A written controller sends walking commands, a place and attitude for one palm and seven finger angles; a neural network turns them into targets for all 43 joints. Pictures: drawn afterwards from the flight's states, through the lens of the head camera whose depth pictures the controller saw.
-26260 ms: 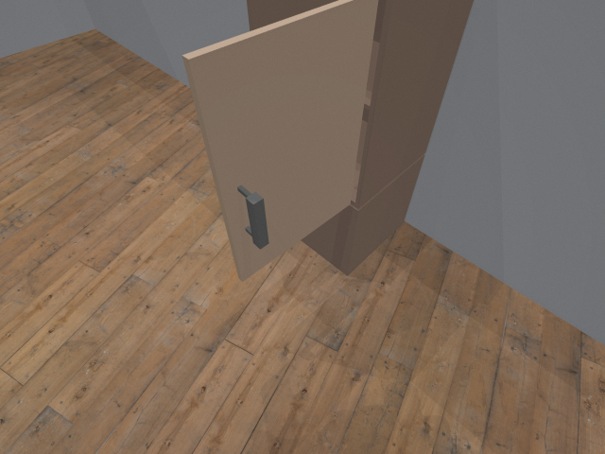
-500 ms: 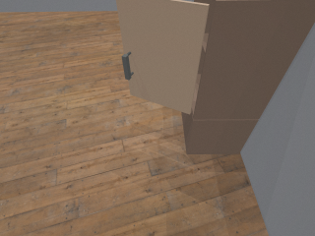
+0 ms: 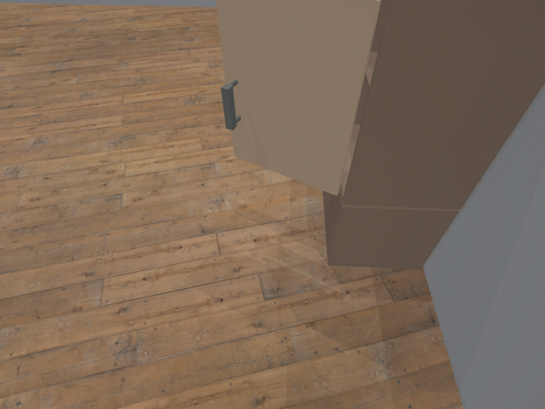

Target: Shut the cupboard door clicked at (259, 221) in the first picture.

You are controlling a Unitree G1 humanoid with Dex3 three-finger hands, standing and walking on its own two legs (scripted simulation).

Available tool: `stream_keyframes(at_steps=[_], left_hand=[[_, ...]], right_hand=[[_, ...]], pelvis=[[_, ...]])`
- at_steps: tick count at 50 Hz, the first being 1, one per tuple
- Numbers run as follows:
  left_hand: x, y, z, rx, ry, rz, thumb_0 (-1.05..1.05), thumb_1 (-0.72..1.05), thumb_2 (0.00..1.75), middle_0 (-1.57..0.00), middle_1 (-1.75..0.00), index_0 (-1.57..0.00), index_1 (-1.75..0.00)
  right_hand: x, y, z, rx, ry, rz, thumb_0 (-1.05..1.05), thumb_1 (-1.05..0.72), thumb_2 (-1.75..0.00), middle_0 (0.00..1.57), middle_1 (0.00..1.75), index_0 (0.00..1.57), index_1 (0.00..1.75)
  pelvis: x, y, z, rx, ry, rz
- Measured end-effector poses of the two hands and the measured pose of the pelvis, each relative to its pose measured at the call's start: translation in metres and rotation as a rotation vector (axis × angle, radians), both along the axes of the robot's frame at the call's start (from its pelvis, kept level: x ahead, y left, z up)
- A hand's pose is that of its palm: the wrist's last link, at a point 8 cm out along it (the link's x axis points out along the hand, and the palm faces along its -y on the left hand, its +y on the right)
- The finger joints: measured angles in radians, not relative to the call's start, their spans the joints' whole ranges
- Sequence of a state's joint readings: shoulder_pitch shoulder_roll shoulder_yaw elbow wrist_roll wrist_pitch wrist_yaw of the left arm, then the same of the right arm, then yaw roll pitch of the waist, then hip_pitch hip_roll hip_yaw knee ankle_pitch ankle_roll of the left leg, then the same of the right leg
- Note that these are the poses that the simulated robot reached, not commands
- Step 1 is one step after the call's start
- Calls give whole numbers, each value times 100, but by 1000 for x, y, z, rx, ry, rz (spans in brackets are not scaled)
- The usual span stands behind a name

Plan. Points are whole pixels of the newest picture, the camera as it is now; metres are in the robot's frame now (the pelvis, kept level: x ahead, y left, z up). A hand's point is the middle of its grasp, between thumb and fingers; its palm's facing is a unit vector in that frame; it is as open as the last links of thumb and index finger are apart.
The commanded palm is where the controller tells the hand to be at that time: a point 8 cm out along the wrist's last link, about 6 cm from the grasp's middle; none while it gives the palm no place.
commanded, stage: walk to a spot facing it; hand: left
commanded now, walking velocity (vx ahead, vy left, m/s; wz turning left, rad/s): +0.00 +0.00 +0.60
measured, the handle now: (233, 104) +0.97 +0.17 -0.10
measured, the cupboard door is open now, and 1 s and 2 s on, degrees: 64 64 64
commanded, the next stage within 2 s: none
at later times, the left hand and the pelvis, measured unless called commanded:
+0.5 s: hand out of the picture +0.02 +0.27 -0.16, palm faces +0.30 -0.91 -0.28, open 7.4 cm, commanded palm none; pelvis -0.03 +0.03 +0.00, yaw +17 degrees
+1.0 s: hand out of the picture -0.14 +0.21 -0.19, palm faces +0.63 -0.74 -0.23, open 7.4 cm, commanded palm none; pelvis -0.04 +0.02 -0.02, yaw +38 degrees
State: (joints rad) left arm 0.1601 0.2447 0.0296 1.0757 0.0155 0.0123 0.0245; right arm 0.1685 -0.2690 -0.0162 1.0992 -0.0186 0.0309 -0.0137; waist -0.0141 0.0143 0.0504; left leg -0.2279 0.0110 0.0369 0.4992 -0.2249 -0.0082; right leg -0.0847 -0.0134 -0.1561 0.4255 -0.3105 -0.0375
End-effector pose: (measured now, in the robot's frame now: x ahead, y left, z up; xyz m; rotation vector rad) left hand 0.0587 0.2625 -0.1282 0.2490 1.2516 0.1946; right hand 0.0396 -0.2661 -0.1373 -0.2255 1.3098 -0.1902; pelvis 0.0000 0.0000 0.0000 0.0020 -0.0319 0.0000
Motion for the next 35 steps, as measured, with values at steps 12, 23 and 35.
stream_keyframes(at_steps=[12,23,35], left_hand=[[-72,21,-44,-90,80,186,1,90,90,-21,-30,-21,-29],[-68,55,-5,-10,-52,270,1,91,90,-20,-30,-20,-29],[-112,8,13,48,-123,408,1,91,90,-20,-30,-20,-29]], right_hand=[[22,65,-16,31,22,124,1,-90,-89,20,30,20,30],[28,80,-4,30,26,244,1,-90,-89,21,30,21,30],[81,41,-8,40,-31,372,1,-90,-89,21,30,20,30]], pelvis=[[-4,37,-24,-8,-9,154],[-24,40,-6,-34,28,269],[-33,-1,-6,1,27,440]])
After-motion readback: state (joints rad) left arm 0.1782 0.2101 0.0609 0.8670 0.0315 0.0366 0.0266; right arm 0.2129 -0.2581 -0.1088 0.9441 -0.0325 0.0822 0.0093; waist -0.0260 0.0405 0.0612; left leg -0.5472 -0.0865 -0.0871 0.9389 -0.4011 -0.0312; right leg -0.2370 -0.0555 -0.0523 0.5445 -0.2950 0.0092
